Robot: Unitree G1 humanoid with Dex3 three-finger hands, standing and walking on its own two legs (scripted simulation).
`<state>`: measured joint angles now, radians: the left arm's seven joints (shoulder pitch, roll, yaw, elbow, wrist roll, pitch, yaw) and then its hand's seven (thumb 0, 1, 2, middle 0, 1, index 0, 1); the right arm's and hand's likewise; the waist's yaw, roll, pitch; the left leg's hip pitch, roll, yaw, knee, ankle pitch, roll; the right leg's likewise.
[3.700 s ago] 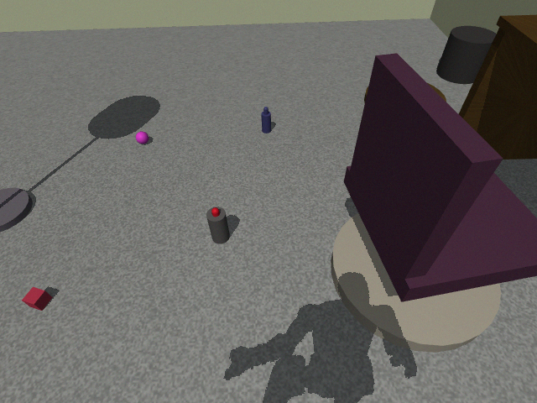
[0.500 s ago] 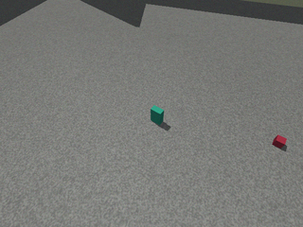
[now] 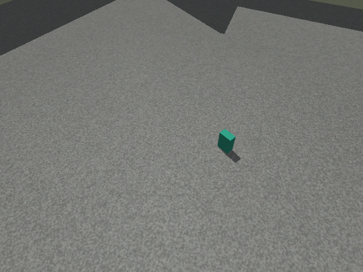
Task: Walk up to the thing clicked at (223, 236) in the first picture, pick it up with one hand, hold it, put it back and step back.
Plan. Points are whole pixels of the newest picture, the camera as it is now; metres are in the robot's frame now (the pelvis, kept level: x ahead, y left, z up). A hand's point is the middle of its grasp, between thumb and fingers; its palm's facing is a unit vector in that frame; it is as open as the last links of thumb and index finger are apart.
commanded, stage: walk up
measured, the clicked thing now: out of the picture -0.16 -0.95 -0.65
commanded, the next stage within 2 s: stand in 0.84 s
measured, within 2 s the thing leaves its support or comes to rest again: neither
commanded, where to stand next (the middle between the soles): +0.09 +0.00 m, yaw +2 degrees
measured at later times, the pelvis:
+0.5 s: pelvis +0.02 -0.01 +0.02, yaw +5 degrees
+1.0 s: pelvis +0.03 -0.01 +0.03, yaw +4 degrees
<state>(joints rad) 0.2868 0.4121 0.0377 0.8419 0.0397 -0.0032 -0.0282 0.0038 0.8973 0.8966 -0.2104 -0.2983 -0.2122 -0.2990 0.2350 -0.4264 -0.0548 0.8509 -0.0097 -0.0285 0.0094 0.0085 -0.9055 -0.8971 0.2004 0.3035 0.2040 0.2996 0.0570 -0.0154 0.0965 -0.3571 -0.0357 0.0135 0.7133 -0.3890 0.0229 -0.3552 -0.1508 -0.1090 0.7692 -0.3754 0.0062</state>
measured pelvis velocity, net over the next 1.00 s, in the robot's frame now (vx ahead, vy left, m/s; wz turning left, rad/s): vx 0.03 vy -0.01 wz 0.07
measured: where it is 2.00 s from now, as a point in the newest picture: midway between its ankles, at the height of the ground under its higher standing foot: outside the picture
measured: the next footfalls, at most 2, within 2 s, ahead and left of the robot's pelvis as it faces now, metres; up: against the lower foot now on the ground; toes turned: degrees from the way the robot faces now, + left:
none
